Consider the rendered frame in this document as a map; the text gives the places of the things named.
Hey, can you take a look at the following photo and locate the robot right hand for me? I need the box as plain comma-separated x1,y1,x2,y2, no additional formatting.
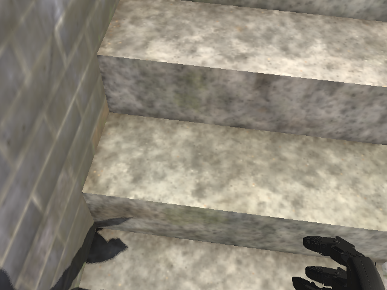
292,236,385,290

